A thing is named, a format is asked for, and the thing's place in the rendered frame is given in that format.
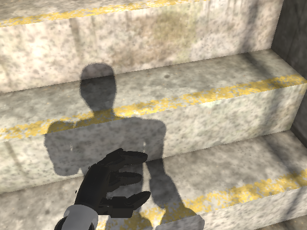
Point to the left robot forearm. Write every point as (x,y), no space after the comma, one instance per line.
(78,217)

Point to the left robot hand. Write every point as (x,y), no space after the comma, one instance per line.
(105,177)

